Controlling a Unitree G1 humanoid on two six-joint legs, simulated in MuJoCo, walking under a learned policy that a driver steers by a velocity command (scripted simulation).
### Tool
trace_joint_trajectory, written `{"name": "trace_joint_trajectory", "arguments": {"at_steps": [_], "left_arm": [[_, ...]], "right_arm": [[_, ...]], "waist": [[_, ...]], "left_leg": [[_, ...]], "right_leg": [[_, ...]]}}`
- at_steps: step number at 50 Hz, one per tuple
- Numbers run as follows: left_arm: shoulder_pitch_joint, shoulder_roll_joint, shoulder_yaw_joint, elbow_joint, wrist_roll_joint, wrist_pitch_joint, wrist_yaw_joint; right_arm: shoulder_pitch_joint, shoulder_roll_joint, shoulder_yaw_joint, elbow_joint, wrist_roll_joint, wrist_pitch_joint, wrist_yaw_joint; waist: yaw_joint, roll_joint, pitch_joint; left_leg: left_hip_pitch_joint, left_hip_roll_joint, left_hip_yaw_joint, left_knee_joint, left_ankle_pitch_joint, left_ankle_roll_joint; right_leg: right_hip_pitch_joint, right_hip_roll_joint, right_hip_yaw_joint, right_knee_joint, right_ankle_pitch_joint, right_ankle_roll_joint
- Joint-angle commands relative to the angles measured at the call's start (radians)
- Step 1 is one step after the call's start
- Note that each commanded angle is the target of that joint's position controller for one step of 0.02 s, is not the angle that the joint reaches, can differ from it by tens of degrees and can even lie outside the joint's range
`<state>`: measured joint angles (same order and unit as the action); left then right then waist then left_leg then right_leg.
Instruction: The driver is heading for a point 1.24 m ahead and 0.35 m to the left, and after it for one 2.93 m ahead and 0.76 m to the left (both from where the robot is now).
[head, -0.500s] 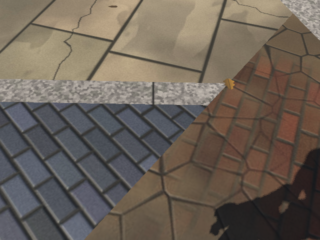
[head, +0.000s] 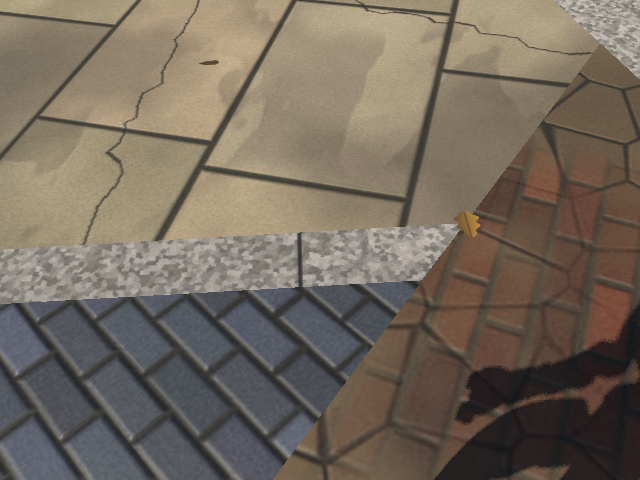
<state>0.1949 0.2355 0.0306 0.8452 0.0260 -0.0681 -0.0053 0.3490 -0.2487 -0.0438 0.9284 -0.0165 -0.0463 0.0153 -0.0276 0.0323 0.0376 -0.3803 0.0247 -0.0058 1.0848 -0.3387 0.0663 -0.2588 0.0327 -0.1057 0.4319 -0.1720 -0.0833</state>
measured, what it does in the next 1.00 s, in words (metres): walks ahead, turning left: left foot, then right foot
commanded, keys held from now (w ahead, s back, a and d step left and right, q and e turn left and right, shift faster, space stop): w+q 0.74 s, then w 0.26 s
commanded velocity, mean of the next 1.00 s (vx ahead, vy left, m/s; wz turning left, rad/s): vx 0.50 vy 0.00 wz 0.44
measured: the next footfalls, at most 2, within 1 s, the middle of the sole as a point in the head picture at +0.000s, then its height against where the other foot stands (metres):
left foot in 0.40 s outside the picture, level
right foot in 0.94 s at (304, 388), level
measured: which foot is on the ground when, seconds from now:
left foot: up 0.00-0.38, down 0.40-0.94, up 0.96-1.00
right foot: down 0.00-0.42, up 0.44-0.92, down 0.94-1.00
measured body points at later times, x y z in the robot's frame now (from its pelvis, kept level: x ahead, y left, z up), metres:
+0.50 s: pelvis +0.26 +0.05 -0.02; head +0.29 +0.06 +0.43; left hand +0.22 +0.31 -0.16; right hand +0.46 -0.16 -0.14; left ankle +0.31 +0.11 -0.74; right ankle +0.13 -0.09 -0.63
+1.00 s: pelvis +0.54 +0.10 -0.01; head +0.57 +0.11 +0.43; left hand +0.58 +0.41 -0.11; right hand +0.67 -0.15 -0.15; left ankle +0.34 +0.11 -0.67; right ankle +0.66 +0.06 -0.74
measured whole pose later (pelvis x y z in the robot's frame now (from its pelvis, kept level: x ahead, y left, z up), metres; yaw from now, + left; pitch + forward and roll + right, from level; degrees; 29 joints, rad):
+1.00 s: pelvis +0.54 +0.10 -0.01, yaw +29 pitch +1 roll +0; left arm 0.11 0.25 0.03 0.75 0.04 -0.07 -0.01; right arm 0.40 -0.29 -0.06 0.90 -0.01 -0.05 0.00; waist -0.06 0.02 0.04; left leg -0.15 -0.12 -0.12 0.96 -0.45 0.09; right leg -0.42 0.02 -0.05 0.57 -0.16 -0.06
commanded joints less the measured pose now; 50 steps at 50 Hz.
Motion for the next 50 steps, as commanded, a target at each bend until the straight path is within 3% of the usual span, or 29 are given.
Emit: {"name": "trace_joint_trajectory", "arguments": {"at_steps": [1, 6, 9, 14, 17, 19, 20, 21, 22, 23, 24, 25, 26, 28, 30, 33, 37, 41, 44, 45, 46, 47, 48, 49, 50], "left_arm": [[0.076, 0.087, 0.022, -0.008, -0.006, -0.034, 0.007], [0.148, 0.096, 0.027, 0.035, -0.01, -0.047, 0.011], [0.168, 0.092, 0.024, 0.052, -0.012, -0.046, 0.015], [0.253, 0.111, 0.026, 0.099, -0.007, -0.035, 0.031], [0.239, 0.144, 0.032, 0.105, -0.002, -0.02, 0.042], [0.222, 0.174, 0.041, 0.1, 0.002, -0.002, 0.045], [0.206, 0.182, 0.043, 0.089, -0.002, 0.004, 0.042], [0.206, 0.141, 0.034, 0.052, -0.003, 0.0, 0.035], [0.207, 0.073, 0.026, -0.024, -0.02, -0.01, 0.013], [0.082, 0.139, 0.034, -0.043, -0.003, -0.023, 0.009], [0.049, 0.123, 0.028, -0.062, -0.017, -0.038, 0.004], [0.068, 0.122, 0.029, -0.048, -0.018, -0.042, 0.007], [0.071, 0.116, 0.029, -0.048, 0.0, -0.028, 0.008], [0.106, 0.099, 0.027, -0.044, 0.024, 0.012, 0.002], [0.08, 0.085, 0.024, -0.063, 0.024, 0.033, -0.005], [-0.055, 0.088, 0.022, -0.116, 0.02, 0.038, -0.008], [-0.192, 0.088, 0.014, -0.165, 0.012, 0.033, -0.015], [-0.269, 0.088, 0.004, -0.197, 0.006, 0.017, -0.022], [-0.168, 0.121, 0.015, -0.176, 0.005, 0.005, -0.018], [-0.073, 0.144, 0.026, -0.145, 0.004, -0.001, -0.01], [0.067, 0.165, 0.037, -0.104, 0.007, -0.012, 0.001], [0.223, 0.228, 0.052, -0.09, 0.027, -0.02, 0.017], [0.256, 0.333, 0.079, -0.07, 0.035, -0.01, 0.015], [0.187, 0.248, 0.068, -0.074, 0.005, 0.004, 0.004], [0.095, 0.167, 0.049, -0.092, -0.005, 0.005, 0.0]], "right_arm": [[0.062, -0.055, -0.016, -0.027, -0.013, 0.019, 0.015], [-0.098, -0.043, -0.02, -0.078, -0.009, 0.031, 0.027], [-0.198, -0.024, -0.009, -0.114, -0.009, 0.027, 0.034], [-0.34, -0.014, 0.007, -0.178, -0.016, 0.023, 0.046], [-0.294, -0.036, -0.002, -0.178, -0.019, 0.025, 0.04], [-0.147, -0.071, -0.023, -0.139, -0.023, 0.021, 0.03], [-0.002, -0.105, -0.043, -0.096, -0.031, 0.012, 0.022], [0.12, -0.203, -0.075, -0.073, -0.039, 0.012, 0.006], [0.055, -0.292, -0.097, -0.099, -0.017, 0.023, 0.002], [0.057, -0.262, -0.093, -0.096, 0.007, 0.035, -0.003], [0.004, -0.217, -0.081, -0.092, 0.011, 0.034, -0.011], [-0.036, -0.164, -0.067, -0.09, 0.009, 0.03, -0.012], [-0.07, -0.141, -0.06, -0.093, 0.013, 0.022, -0.016], [-0.082, -0.126, -0.051, -0.1, 0.019, 0.001, -0.015], [-0.057, -0.158, -0.058, -0.093, 0.02, -0.012, -0.011], [0.004, -0.17, -0.061, -0.087, 0.017, -0.012, -0.01], [0.08, -0.174, -0.063, -0.083, 0.014, -0.006, -0.012], [0.128, -0.166, -0.056, -0.072, 0.003, -0.009, -0.023], [0.084, -0.187, -0.055, -0.076, -0.001, -0.018, -0.033], [0.069, -0.199, -0.057, -0.075, -0.002, -0.022, -0.032], [0.058, -0.195, -0.054, -0.073, -0.001, -0.025, -0.026], [0.069, -0.137, -0.036, -0.098, 0.004, -0.031, -0.02], [0.227, -0.055, -0.023, -0.102, 0.037, -0.029, -0.016], [0.191, -0.138, -0.03, -0.078, 0.0, -0.021, -0.024], [0.091, -0.146, -0.033, -0.091, -0.006, -0.02, -0.017]], "waist": [[0.007, -0.114, -0.005], [0.021, -0.082, 0.035], [0.037, -0.085, 0.053], [0.077, -0.087, 0.074], [0.038, -0.121, 0.024], [-0.028, -0.135, -0.069], [-0.099, -0.102, -0.145], [-0.138, 0.013, -0.243], [-0.059, 0.234, -0.303], [-0.098, 0.027, -0.235], [-0.063, -0.006, -0.121], [-0.01, -0.081, -0.039], [0.025, -0.088, -0.012], [0.057, -0.058, -0.033], [0.061, -0.034, -0.03], [0.018, -0.002, 0.005], [-0.042, 0.026, 0.002], [-0.073, 0.038, 0.006], [-0.01, 0.054, -0.006], [0.033, 0.049, -0.046], [0.103, 0.008, -0.119], [0.157, -0.079, -0.249], [0.084, -0.333, -0.343], [0.067, -0.189, -0.251], [0.055, -0.087, -0.103]], "left_leg": [[-0.146, 0.06, -0.046, 0.031, 0.078, -0.01], [-0.306, 0.071, -0.034, -0.069, 0.246, -0.032], [-0.3, 0.059, 0.014, -0.226, 0.34, -0.035], [-0.271, 0.028, 0.115, -0.423, 0.325, 0.011], [-0.16, -0.046, 0.168, -0.46, 0.186, 0.071], [0.014, -0.113, 0.179, -0.492, 0.089, 0.124], [0.22, -0.121, 0.139, -0.581, 0.117, 0.162], [0.463, 0.088, -0.134, -0.61, 0.044, 0.227], [0.702, 0.334, -0.725, -0.754, 0.105, 0.406], [0.662, 0.31, -0.65, -0.799, 0.138, 0.378], [0.539, 0.289, -0.518, -0.812, 0.202, 0.338], [0.4, 0.24, -0.426, -0.833, 0.326, 0.287], [0.313, 0.185, -0.349, -0.843, 0.406, 0.255], [0.243, 0.13, -0.276, -0.855, 0.505, 0.238], [0.208, 0.1, -0.245, -0.871, 0.521, 0.236], [0.215, 0.072, -0.248, -0.888, 0.479, 0.205], [0.308, 0.066, -0.277, -0.854, 0.492, 0.172], [0.398, 0.097, -0.286, -0.814, 0.585, 0.154], [0.393, 0.125, -0.292, -0.75, 0.727, 0.108], [0.392, 0.109, -0.274, -0.651, 0.85, 0.093], [0.355, 0.058, -0.225, -0.471, 0.854, 0.073], [0.211, 0.004, -0.181, -0.199, 0.591, 0.053], [-0.097, -0.181, -0.088, 0.101, -0.137, 0.011], [-0.208, -0.121, -0.131, 0.193, -0.153, 0.025], [-0.221, -0.076, -0.132, 0.183, -0.056, 0.024]], "right_leg": [[0.1, -0.276, 0.237, -0.306, 0.079, -0.081], [0.167, -0.254, 0.082, -0.33, 0.217, -0.069], [0.187, -0.235, 0.003, -0.32, 0.294, -0.051], [0.324, -0.271, -0.072, -0.26, 0.489, -0.036], [0.4, -0.289, -0.119, -0.099, 0.881, -0.021], [0.393, -0.295, -0.134, 0.16, 1.014, -0.024], [0.289, -0.28, -0.147, 0.385, 0.868, -0.006], [0.056, -0.234, -0.151, 0.701, 0.426, 0.022], [-0.383, 0.021, -0.037, 1.049, -0.377, 0.082], [-0.502, -0.045, 0.141, 1.053, -0.295, 0.069], [-0.511, -0.093, 0.147, 0.976, -0.199, 0.063], [-0.448, -0.126, 0.141, 0.87, -0.158, 0.066], [-0.387, -0.144, 0.145, 0.803, -0.155, 0.079], [-0.303, -0.148, 0.136, 0.732, -0.148, 0.106], [-0.312, -0.145, 0.115, 0.659, -0.11, 0.127], [-0.382, -0.143, 0.1, 0.509, 0.012, 0.148], [-0.416, -0.111, 0.107, 0.336, 0.131, 0.145], [-0.38, -0.08, 0.091, 0.197, 0.158, 0.109], [-0.186, -0.045, 0.092, 0.103, 0.08, 0.053], [-0.068, -0.014, 0.078, 0.081, 0.032, 0.033], [0.109, -0.019, 0.08, 0.02, 0.054, 0.007], [0.337, -0.219, 0.296, 0.004, -0.087, -0.044], [0.549, -0.465, 0.785, -0.111, -0.152, -0.187], [0.453, -0.446, 0.878, -0.172, -0.292, -0.192], [0.308, -0.398, 0.699, -0.184, -0.281, -0.17]]}}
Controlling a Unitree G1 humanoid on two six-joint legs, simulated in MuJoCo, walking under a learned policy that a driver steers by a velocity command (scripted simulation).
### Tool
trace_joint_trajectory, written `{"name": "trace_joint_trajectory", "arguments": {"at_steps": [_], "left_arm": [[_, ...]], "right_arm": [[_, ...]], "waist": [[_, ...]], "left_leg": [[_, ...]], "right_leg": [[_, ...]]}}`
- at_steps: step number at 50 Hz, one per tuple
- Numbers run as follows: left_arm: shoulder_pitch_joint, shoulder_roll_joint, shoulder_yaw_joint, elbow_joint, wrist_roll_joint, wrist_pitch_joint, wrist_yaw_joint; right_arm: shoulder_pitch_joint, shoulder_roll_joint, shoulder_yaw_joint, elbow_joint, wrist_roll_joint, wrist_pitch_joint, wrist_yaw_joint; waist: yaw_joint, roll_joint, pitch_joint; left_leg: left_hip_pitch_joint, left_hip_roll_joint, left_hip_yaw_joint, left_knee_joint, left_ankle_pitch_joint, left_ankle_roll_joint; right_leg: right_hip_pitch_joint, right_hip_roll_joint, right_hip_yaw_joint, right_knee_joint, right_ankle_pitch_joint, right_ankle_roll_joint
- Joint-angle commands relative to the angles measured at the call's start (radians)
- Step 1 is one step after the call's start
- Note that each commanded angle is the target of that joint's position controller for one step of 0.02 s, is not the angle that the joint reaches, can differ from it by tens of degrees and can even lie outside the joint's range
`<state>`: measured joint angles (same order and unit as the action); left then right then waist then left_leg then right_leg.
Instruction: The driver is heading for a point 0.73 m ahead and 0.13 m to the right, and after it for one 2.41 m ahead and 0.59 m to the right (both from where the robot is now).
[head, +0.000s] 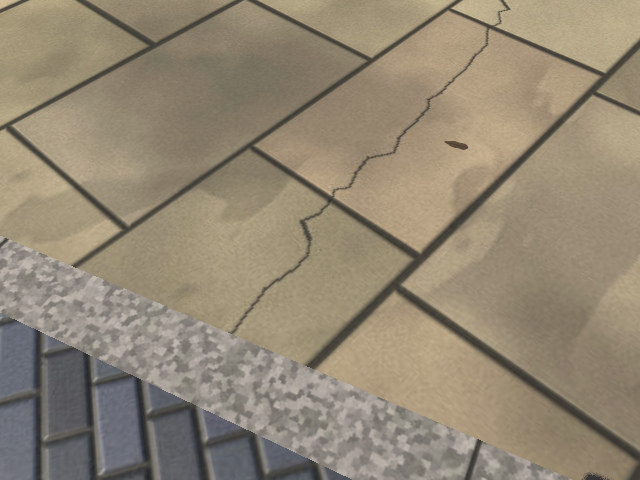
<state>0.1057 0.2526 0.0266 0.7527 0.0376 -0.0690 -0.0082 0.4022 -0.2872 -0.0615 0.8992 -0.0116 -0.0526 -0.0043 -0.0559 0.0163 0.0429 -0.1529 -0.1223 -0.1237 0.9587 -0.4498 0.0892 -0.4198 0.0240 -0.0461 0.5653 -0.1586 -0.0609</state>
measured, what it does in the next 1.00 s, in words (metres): walks ahead, turning right: left foot, then right foot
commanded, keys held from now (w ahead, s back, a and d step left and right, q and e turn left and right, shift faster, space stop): w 0.40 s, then w+e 0.60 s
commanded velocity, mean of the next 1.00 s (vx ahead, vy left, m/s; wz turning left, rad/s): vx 0.50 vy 0.00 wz -0.18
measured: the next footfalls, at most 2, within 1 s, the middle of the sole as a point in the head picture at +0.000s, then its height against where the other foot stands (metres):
left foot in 0.46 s outside the picture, level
right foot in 1.00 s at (370, 396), level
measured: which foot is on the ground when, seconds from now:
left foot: up 0.00-0.44, down 0.46-1.00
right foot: down 0.00-0.46, up 0.48-0.98, down 1.00-1.00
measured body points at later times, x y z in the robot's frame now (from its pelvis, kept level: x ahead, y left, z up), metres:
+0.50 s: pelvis +0.26 +0.03 +0.00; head +0.29 +0.04 +0.45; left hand +0.21 +0.28 -0.15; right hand +0.47 -0.20 -0.09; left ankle +0.35 +0.11 -0.73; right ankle +0.09 -0.09 -0.69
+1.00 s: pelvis +0.51 +0.00 -0.01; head +0.54 -0.01 +0.44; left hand +0.75 +0.17 -0.11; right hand +0.40 -0.23 -0.15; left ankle +0.35 +0.11 -0.72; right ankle +0.60 -0.08 -0.72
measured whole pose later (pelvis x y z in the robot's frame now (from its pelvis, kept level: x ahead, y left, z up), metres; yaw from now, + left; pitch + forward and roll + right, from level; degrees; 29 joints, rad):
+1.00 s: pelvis +0.51 +0.00 -0.01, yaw -15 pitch +1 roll +1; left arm 0.04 0.22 0.04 0.80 0.04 -0.02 -0.06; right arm 0.42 -0.21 -0.04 0.98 -0.02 -0.07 -0.03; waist -0.04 -0.01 0.06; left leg 0.10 0.04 0.33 0.43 -0.48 0.00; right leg -0.46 0.02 -0.14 0.59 -0.19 -0.16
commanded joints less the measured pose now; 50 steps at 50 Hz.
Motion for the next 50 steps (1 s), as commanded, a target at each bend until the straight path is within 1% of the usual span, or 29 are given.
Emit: {"name": "trace_joint_trajectory", "arguments": {"at_steps": [1, 2, 3, 6, 8, 11, 14, 17, 19, 20, 21, 22, 23, 24, 25, 26, 27, 28, 29, 31, 33, 36, 39, 42, 44, 46, 48, 49, 50], "left_arm": [[0.145, 0.108, 0.042, 0.004, -0.011, 0.001, -0.001], [0.147, 0.095, 0.036, 0.018, -0.01, -0.005, 0.002], [0.157, 0.087, 0.032, 0.037, -0.014, -0.011, 0.004], [0.216, 0.098, 0.035, 0.08, -0.027, -0.034, -0.003], [0.241, 0.107, 0.038, 0.099, -0.03, -0.037, -0.004], [0.279, 0.099, 0.035, 0.126, -0.032, -0.031, -0.006], [0.322, 0.115, 0.038, 0.152, -0.031, -0.03, -0.006], [0.36, 0.125, 0.04, 0.176, -0.027, -0.025, -0.002], [0.359, 0.134, 0.042, 0.188, -0.023, -0.02, 0.003], [0.35, 0.14, 0.043, 0.191, -0.021, -0.016, 0.006], [0.346, 0.142, 0.043, 0.196, -0.023, -0.013, 0.008], [0.338, 0.136, 0.039, 0.199, -0.027, -0.009, 0.008], [0.324, 0.108, 0.029, 0.174, -0.033, -0.01, 0.006], [0.414, -0.007, 0.002, 0.139, -0.062, -0.01, 0.003], [0.389, 0.11, 0.035, 0.162, -0.035, 0.001, 0.015], [0.33, 0.115, 0.043, 0.152, -0.031, 0.004, 0.012], [0.296, 0.086, 0.037, 0.151, -0.033, 0.004, 0.005], [0.287, 0.073, 0.038, 0.157, -0.028, 0.013, 0.0], [0.297, 0.064, 0.039, 0.163, -0.014, 0.027, -0.008], [0.291, 0.042, 0.04, 0.163, -0.01, 0.048, -0.02], [0.234, 0.034, 0.042, 0.142, -0.01, 0.058, -0.029], [0.135, 0.027, 0.041, 0.106, -0.01, 0.063, -0.038], [0.031, 0.011, 0.03, 0.066, -0.01, 0.059, -0.046], [-0.069, 0.002, 0.018, 0.024, -0.005, 0.057, -0.055], [-0.105, 0.008, 0.016, 0.003, -0.002, 0.055, -0.058], [-0.095, 0.02, 0.021, -0.003, 0.0, 0.055, -0.056], [-0.011, 0.043, 0.034, 0.015, 0.001, 0.056, -0.047], [0.079, 0.062, 0.046, 0.039, 0.001, 0.05, -0.041], [0.226, 0.094, 0.066, 0.085, 0.008, 0.041, -0.03]], "right_arm": [[-0.024, -0.09, -0.009, -0.077, -0.011, -0.016, 0.01], [-0.045, -0.082, -0.008, -0.083, -0.016, -0.011, 0.016], [-0.038, -0.074, -0.005, -0.082, -0.025, -0.001, 0.023], [-0.044, -0.049, 0.004, -0.08, -0.03, 0.016, 0.034], [-0.125, -0.04, 0.011, -0.105, -0.033, 0.019, 0.039], [-0.263, -0.019, 0.026, -0.146, -0.028, 0.016, 0.045], [-0.361, 0.0, 0.041, -0.172, -0.02, 0.011, 0.047], [-0.416, -0.014, 0.041, -0.187, -0.017, 0.007, 0.041], [-0.419, -0.028, 0.036, -0.192, -0.018, 0.003, 0.036], [-0.396, -0.035, 0.032, -0.186, -0.02, 0.0, 0.032], [-0.332, -0.044, 0.025, -0.166, -0.025, -0.006, 0.026], [-0.19, -0.062, 0.013, -0.117, -0.033, -0.018, 0.018], [-0.012, -0.124, -0.008, -0.075, -0.053, -0.029, 0.004], [0.066, -0.231, -0.036, -0.07, -0.067, -0.026, -0.003], [0.034, -0.194, -0.033, -0.071, -0.025, -0.012, 0.001], [-0.066, -0.131, -0.015, -0.083, -0.015, -0.01, 0.003], [-0.127, -0.073, -0.001, -0.088, -0.014, -0.017, 0.007], [-0.152, -0.044, 0.006, -0.084, -0.014, -0.025, 0.005], [-0.157, -0.027, 0.012, -0.073, -0.011, -0.033, 0.001], [-0.133, -0.032, 0.009, -0.058, -0.008, -0.052, -0.002], [-0.108, -0.047, 0.002, -0.042, 0.0, -0.063, -0.004], [-0.061, -0.039, 0.002, -0.017, -0.004, -0.063, -0.007], [-0.039, -0.036, 0.004, 0.0, -0.005, -0.061, -0.01], [0.009, -0.054, 0.0, 0.024, -0.006, -0.057, -0.017], [0.039, -0.063, -0.003, 0.041, -0.008, -0.049, -0.022], [0.035, -0.079, -0.006, 0.047, -0.011, -0.038, -0.028], [0.02, -0.111, -0.015, 0.047, -0.014, -0.024, -0.033], [0.016, -0.126, -0.02, 0.044, -0.014, -0.013, -0.032], [0.001, -0.132, -0.021, 0.034, -0.01, -0.006, -0.028]], "waist": [[0.077, -0.031, -0.055], [0.064, -0.062, -0.031], [0.048, -0.096, -0.029], [0.033, -0.105, -0.041], [0.043, -0.098, -0.013], [0.07, -0.094, 0.019], [0.097, -0.095, 0.024], [0.11, -0.097, 0.028], [0.099, -0.098, 0.031], [0.082, -0.098, 0.022], [0.052, -0.09, -0.007], [-0.013, -0.053, -0.079], [-0.08, 0.016, -0.196], [-0.055, 0.235, -0.323], [-0.051, 0.138, -0.301], [-0.008, 0.078, -0.152], [0.013, 0.056, -0.072], [0.034, 0.065, -0.032], [0.057, 0.084, -0.013], [0.072, 0.065, -0.017], [0.077, 0.053, -0.002], [0.064, 0.048, 0.025], [0.049, 0.045, 0.05], [0.021, 0.046, 0.066], [0.013, 0.045, 0.07], [0.031, 0.057, 0.052], [0.075, 0.086, -0.01], [0.112, 0.086, -0.065], [0.181, 0.047, -0.144]], "left_leg": [[-0.433, 0.103, -0.006, 0.259, 0.112, -0.002], [-0.413, 0.127, 0.006, 0.214, 0.13, -0.008], [-0.379, 0.139, 0.017, 0.183, 0.138, -0.018], [-0.388, 0.148, 0.053, 0.136, 0.161, -0.04], [-0.455, 0.18, 0.083, 0.071, 0.221, -0.057], [-0.484, 0.205, 0.132, -0.099, 0.325, -0.08], [-0.426, 0.191, 0.17, -0.262, 0.401, -0.08], [-0.391, 0.173, 0.184, -0.345, 0.397, -0.059], [-0.365, 0.162, 0.183, -0.383, 0.345, -0.034], [-0.322, 0.147, 0.189, -0.406, 0.309, -0.018], [-0.222, 0.122, 0.192, -0.444, 0.286, -0.003], [-0.039, 0.102, 0.196, -0.513, 0.311, 0.02], [0.219, 0.242, 0.048, -0.53, 0.253, 0.064], [0.489, 0.544, -0.381, -0.608, 0.147, 0.164], [0.399, 0.564, -0.496, -0.682, 0.103, 0.176], [0.268, 0.516, -0.338, -0.705, 0.09, 0.148], [0.151, 0.469, -0.22, -0.751, 0.148, 0.12], [0.083, 0.425, -0.128, -0.782, 0.201, 0.084], [0.033, 0.392, -0.056, -0.802, 0.261, 0.059], [0.017, 0.38, 0.023, -0.819, 0.368, 0.055], [0.035, 0.375, 0.092, -0.836, 0.424, 0.054], [0.069, 0.365, 0.171, -0.845, 0.476, 0.055], [0.081, 0.345, 0.25, -0.837, 0.542, 0.046], [0.136, 0.365, 0.302, -0.82, 0.63, 0.041], [0.204, 0.383, 0.328, -0.784, 0.717, 0.036], [0.258, 0.393, 0.362, -0.7, 0.944, 0.026], [0.289, 0.399, 0.387, -0.526, 1.221, 0.02], [0.275, 0.4, 0.389, -0.371, 1.244, 0.02], [0.175, 0.384, 0.403, -0.142, 1.109, -0.002]], "right_leg": [[0.382, -0.335, 0.508, -0.335, -0.176, -0.167], [0.337, -0.29, 0.408, -0.349, -0.062, -0.141], [0.301, -0.256, 0.338, -0.363, 0.019, -0.125], [0.303, -0.24, 0.255, -0.387, 0.181, -0.14], [0.31, -0.234, 0.218, -0.427, 0.179, -0.149], [0.317, -0.199, 0.153, -0.453, 0.207, -0.139], [0.329, -0.19, 0.108, -0.441, 0.28, -0.124], [0.389, -0.222, 0.11, -0.405, 0.342, -0.117], [0.436, -0.249, 0.116, -0.366, 0.406, -0.109], [0.452, -0.255, 0.111, -0.323, 0.484, -0.102], [0.45, -0.245, 0.109, -0.234, 0.598, -0.091], [0.41, -0.205, 0.08, -0.066, 0.639, -0.073], [0.244, -0.155, 0.051, 0.178, 0.434, -0.053], [-0.098, 0.006, -0.032, 0.532, -0.173, -0.007], [-0.18, 0.008, 0.077, 0.652, -0.347, -0.022], [-0.204, -0.045, 0.11, 0.659, -0.27, -0.031], [-0.185, -0.082, 0.107, 0.617, -0.202, -0.028], [-0.153, -0.101, 0.101, 0.578, -0.167, -0.024], [-0.121, -0.114, 0.099, 0.555, -0.144, -0.013], [-0.112, -0.112, 0.088, 0.559, -0.101, -0.001], [-0.178, -0.123, 0.081, 0.543, -0.038, 0.009], [-0.269, -0.131, 0.068, 0.475, 0.059, 0.023], [-0.262, -0.118, 0.027, 0.305, 0.148, 0.026], [-0.232, -0.102, -0.037, 0.166, 0.171, 0.004], [-0.221, -0.086, -0.067, 0.111, 0.128, -0.024], [-0.164, -0.046, -0.099, 0.075, 0.047, -0.06], [-0.046, 0.023, -0.133, 0.066, -0.069, -0.107], [0.058, 0.058, -0.132, 0.036, -0.107, -0.133], [0.263, 0.074, -0.1, -0.054, -0.075, -0.168]]}}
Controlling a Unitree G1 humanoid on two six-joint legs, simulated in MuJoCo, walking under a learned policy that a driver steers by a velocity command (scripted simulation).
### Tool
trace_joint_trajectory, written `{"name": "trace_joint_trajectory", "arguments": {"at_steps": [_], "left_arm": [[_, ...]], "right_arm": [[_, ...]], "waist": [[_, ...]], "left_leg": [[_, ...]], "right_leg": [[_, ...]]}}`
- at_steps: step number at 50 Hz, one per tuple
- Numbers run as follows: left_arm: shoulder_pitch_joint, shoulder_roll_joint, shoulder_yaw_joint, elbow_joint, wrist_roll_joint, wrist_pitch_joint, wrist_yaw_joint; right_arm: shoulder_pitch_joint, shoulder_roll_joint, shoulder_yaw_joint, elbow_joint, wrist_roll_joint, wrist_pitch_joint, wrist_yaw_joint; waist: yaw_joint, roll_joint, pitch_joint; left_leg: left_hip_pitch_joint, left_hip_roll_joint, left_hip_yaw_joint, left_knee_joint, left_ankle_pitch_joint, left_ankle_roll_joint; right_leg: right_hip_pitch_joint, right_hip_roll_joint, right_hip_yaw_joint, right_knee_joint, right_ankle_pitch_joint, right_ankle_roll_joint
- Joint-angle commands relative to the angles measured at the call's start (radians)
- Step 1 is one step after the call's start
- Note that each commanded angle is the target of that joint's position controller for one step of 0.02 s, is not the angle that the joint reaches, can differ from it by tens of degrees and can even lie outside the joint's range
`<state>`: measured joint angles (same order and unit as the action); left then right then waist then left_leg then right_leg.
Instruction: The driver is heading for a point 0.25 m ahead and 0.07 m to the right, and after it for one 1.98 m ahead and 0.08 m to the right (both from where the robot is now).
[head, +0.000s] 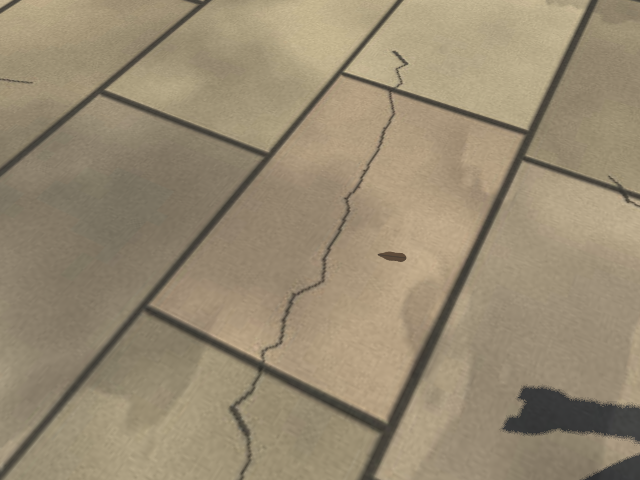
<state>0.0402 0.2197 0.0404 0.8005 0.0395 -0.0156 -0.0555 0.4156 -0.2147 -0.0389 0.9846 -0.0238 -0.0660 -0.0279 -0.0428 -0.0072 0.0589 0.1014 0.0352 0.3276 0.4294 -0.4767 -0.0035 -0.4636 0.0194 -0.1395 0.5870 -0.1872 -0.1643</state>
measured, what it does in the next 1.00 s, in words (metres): walks ahead, turning right: left foot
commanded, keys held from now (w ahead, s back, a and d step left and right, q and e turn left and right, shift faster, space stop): w+e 0.30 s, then w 0.58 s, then w+q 0.12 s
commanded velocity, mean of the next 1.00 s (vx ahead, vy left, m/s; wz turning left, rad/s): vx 0.50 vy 0.00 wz -0.28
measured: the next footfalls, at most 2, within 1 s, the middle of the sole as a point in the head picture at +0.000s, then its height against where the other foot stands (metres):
left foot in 0.54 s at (307, 460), level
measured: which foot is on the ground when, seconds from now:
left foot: down 0.00-0.02, up 0.04-0.52, down 0.54-1.00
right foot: down 0.00-0.54, up 0.56-1.00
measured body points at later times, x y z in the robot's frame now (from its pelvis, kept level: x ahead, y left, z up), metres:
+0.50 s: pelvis +0.28 -0.01 +0.01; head +0.31 -0.02 +0.46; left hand +0.31 +0.27 -0.11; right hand +0.43 -0.28 -0.08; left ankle +0.45 +0.07 -0.70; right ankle +0.11 -0.05 -0.72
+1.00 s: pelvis +0.54 -0.07 +0.02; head +0.57 -0.08 +0.47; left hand +0.79 +0.08 -0.08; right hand +0.41 -0.29 -0.12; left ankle +0.45 +0.05 -0.72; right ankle +0.65 -0.22 -0.69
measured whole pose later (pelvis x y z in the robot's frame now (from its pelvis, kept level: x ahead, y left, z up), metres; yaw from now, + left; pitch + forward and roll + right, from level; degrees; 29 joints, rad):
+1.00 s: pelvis +0.54 -0.07 +0.02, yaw -16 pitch +1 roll +2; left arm 0.03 0.23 0.01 0.79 0.03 -0.04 -0.04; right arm 0.45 -0.21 -0.03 0.97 -0.01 -0.08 0.01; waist -0.08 -0.04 0.04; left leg 0.05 -0.07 0.03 0.21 -0.28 0.05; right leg -0.56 -0.06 -0.03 0.60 -0.06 -0.02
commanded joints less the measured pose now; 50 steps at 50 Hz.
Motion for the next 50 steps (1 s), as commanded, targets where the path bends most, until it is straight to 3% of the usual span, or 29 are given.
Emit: {"name": "trace_joint_trajectory", "arguments": {"at_steps": [1, 2, 3, 4, 5, 7, 9, 11, 15, 20, 22, 24, 26, 27, 28, 29, 30, 31, 32, 33, 35, 37, 40, 44, 47, 50], "left_arm": [[0.408, 0.227, 0.085, 0.061, 0.015, -0.015, 0.034], [0.348, 0.324, 0.106, 0.034, -0.006, -0.004, 0.037], [0.355, 0.295, 0.101, 0.035, -0.027, 0.009, 0.043], [0.303, 0.249, 0.089, 0.04, -0.031, 0.008, 0.052], [0.261, 0.196, 0.075, 0.042, -0.031, 0.002, 0.053], [0.203, 0.154, 0.06, 0.032, -0.039, -0.017, 0.059], [0.228, 0.166, 0.059, 0.037, -0.045, -0.038, 0.055], [0.265, 0.193, 0.065, 0.042, -0.042, -0.045, 0.052], [0.351, 0.195, 0.065, 0.05, -0.04, -0.041, 0.051], [0.436, 0.179, 0.054, 0.073, -0.031, -0.045, 0.061], [0.448, 0.185, 0.051, 0.08, -0.025, -0.047, 0.068], [0.413, 0.206, 0.052, 0.077, -0.021, -0.051, 0.075], [0.379, 0.226, 0.054, 0.078, -0.018, -0.057, 0.072], [0.372, 0.212, 0.048, 0.075, -0.02, -0.061, 0.067], [0.422, 0.129, 0.027, 0.042, -0.04, -0.066, 0.061], [0.535, 0.11, 0.027, 0.056, -0.052, -0.063, 0.059], [0.456, 0.17, 0.034, 0.067, -0.018, -0.053, 0.064], [0.37, 0.165, 0.032, 0.053, -0.015, -0.054, 0.055], [0.332, 0.147, 0.027, 0.041, -0.016, -0.053, 0.048], [0.322, 0.141, 0.026, 0.038, -0.007, -0.045, 0.042], [0.342, 0.119, 0.018, 0.047, 0.002, -0.029, 0.031], [0.305, 0.108, 0.013, 0.037, 0.004, -0.022, 0.025], [0.165, 0.098, 0.003, -0.006, 0.002, -0.02, 0.019], [0.014, 0.066, -0.017, -0.051, -0.007, -0.027, 0.014], [-0.063, 0.072, -0.021, -0.076, -0.01, -0.032, 0.019], [-0.059, 0.095, -0.014, -0.084, -0.012, -0.043, 0.028]], "right_arm": [[-0.007, -0.159, -0.033, -0.086, 0.001, 0.004, 0.001], [-0.015, -0.091, -0.025, -0.169, 0.017, -0.007, 0.023], [-0.148, -0.16, -0.033, -0.191, 0.002, -0.019, 0.027], [-0.177, -0.142, -0.026, -0.205, 0.016, -0.034, 0.031], [-0.151, -0.14, -0.026, -0.188, 0.017, -0.04, 0.027], [-0.116, -0.127, -0.025, -0.178, -0.018, -0.006, 0.028], [-0.117, -0.112, -0.024, -0.187, -0.027, 0.025, 0.035], [-0.177, -0.105, -0.021, -0.214, -0.025, 0.037, 0.04], [-0.346, -0.111, -0.017, -0.274, -0.019, 0.038, 0.043], [-0.471, -0.101, -0.001, -0.315, -0.011, 0.023, 0.057], [-0.494, -0.108, 0.0, -0.33, -0.008, 0.015, 0.059], [-0.431, -0.13, -0.006, -0.319, -0.006, 0.007, 0.056], [-0.23, -0.169, -0.027, -0.255, -0.004, -0.003, 0.04], [-0.083, -0.2, -0.039, -0.219, -0.012, -0.014, 0.026], [0.05, -0.286, -0.056, -0.213, -0.036, -0.018, 0.013], [0.036, -0.331, -0.073, -0.187, -0.028, -0.004, 0.024], [-0.061, -0.231, -0.053, -0.203, 0.0, 0.005, 0.033], [-0.14, -0.165, -0.038, -0.215, 0.008, 0.003, 0.038], [-0.173, -0.135, -0.028, -0.212, 0.0, -0.001, 0.039], [-0.164, -0.124, -0.022, -0.196, 0.002, -0.007, 0.036], [-0.128, -0.121, -0.019, -0.163, 0.009, -0.023, 0.038], [-0.09, -0.136, -0.023, -0.138, 0.017, -0.035, 0.041], [-0.044, -0.138, -0.024, -0.109, 0.018, -0.034, 0.041], [0.012, -0.144, -0.024, -0.075, 0.019, -0.032, 0.041], [0.064, -0.153, -0.024, -0.049, 0.017, -0.027, 0.036], [0.052, -0.176, -0.03, -0.043, 0.01, -0.018, 0.026]], "waist": [[0.203, -0.044, -0.256], [0.128, -0.256, -0.313], [0.168, -0.051, -0.245], [0.133, -0.021, -0.132], [0.08, 0.049, -0.059], [0.02, 0.039, -0.05], [0.008, 0.021, -0.061], [0.021, 0.002, -0.045], [0.084, -0.037, -0.014], [0.141, -0.054, -0.011], [0.143, -0.062, -0.003], [0.097, -0.072, -0.005], [0.005, -0.059, -0.092], [-0.065, -0.021, -0.18], [-0.08, 0.121, -0.325], [-0.011, 0.308, -0.352], [0.013, 0.116, -0.192], [0.021, 0.038, -0.084], [0.036, 0.029, -0.047], [0.047, 0.062, -0.029], [0.065, 0.097, -0.045], [0.068, 0.09, -0.037], [0.044, 0.08, 0.003], [0.007, 0.081, 0.014], [-0.015, 0.077, 0.018], [0.007, 0.083, 0.009]], "left_leg": [[-0.316, 0.183, -0.052, 0.698, 0.684, 0.058], [-0.749, -0.072, -0.172, 1.045, -0.082, -0.005], [-0.866, -0.013, -0.35, 1.045, 0.001, 0.006], [-0.874, 0.034, -0.357, 0.975, 0.102, 0.014], [-0.807, 0.068, -0.355, 0.868, 0.149, 0.013], [-0.682, 0.092, -0.362, 0.762, 0.164, -0.011], [-0.66, 0.086, -0.344, 0.704, 0.171, -0.034], [-0.694, 0.084, -0.329, 0.624, 0.233, -0.051], [-0.781, 0.069, -0.327, 0.434, 0.381, -0.064], [-0.773, 0.031, -0.305, 0.241, 0.482, -0.028], [-0.738, 0.015, -0.303, 0.181, 0.467, 0.0], [-0.622, -0.008, -0.305, 0.118, 0.406, 0.038], [-0.371, -0.07, -0.279, 0.056, 0.338, 0.077], [-0.157, -0.008, -0.334, 0.025, 0.348, 0.109], [0.091, 0.246, -0.668, 0.001, 0.195, 0.179], [0.171, 0.398, -1.077, -0.145, 0.2, 0.288], [0.032, 0.35, -1.014, -0.169, 0.062, 0.265], [-0.105, 0.302, -0.847, -0.189, 0.087, 0.245], [-0.174, 0.25, -0.739, -0.215, 0.174, 0.217], [-0.215, 0.214, -0.658, -0.23, 0.274, 0.201], [-0.244, 0.18, -0.574, -0.249, 0.417, 0.196], [-0.234, 0.175, -0.527, -0.275, 0.479, 0.211], [-0.21, 0.154, -0.471, -0.321, 0.501, 0.215], [-0.19, 0.121, -0.395, -0.313, 0.604, 0.191], [-0.145, 0.139, -0.42, -0.266, 0.682, 0.19], [-0.091, 0.173, -0.466, -0.188, 0.777, 0.183]], "right_leg": [[0.548, -0.128, 0.271, -0.113, -0.139, -0.124], [0.778, -0.372, 0.867, -0.268, -0.101, -0.298], [0.738, -0.354, 0.801, -0.319, -0.049, -0.269], [0.619, -0.334, 0.663, -0.325, 0.033, -0.234], [0.486, -0.283, 0.566, -0.339, 0.169, -0.184], [0.357, -0.193, 0.434, -0.355, 0.307, -0.139], [0.321, -0.158, 0.397, -0.361, 0.381, -0.138], [0.302, -0.135, 0.385, -0.38, 0.358, -0.127], [0.356, -0.116, 0.411, -0.383, 0.324, -0.087], [0.481, -0.134, 0.401, -0.349, 0.431, -0.058], [0.52, -0.16, 0.414, -0.33, 0.481, -0.049], [0.519, -0.179, 0.411, -0.292, 0.576, -0.02], [0.506, -0.143, 0.37, -0.085, 0.795, 0.012], [0.408, -0.096, 0.331, 0.118, 0.686, 0.029], [0.2, -0.004, 0.268, 0.434, 0.312, 0.06], [-0.043, 0.138, 0.235, 0.648, -0.345, 0.079], [-0.117, 0.055, 0.283, 0.699, -0.268, 0.065], [-0.113, 0.018, 0.274, 0.66, -0.182, 0.068], [-0.095, -0.014, 0.259, 0.609, -0.139, 0.071], [-0.075, -0.034, 0.246, 0.571, -0.125, 0.079], [-0.035, -0.045, 0.219, 0.536, -0.106, 0.099], [-0.083, -0.066, 0.192, 0.5, -0.075, 0.116], [-0.181, -0.106, 0.149, 0.382, 0.024, 0.145], [-0.142, -0.097, 0.097, 0.145, 0.147, 0.159], [-0.101, -0.07, 0.085, 0.04, 0.164, 0.155], [-0.042, -0.05, 0.101, -0.022, 0.088, 0.132]]}}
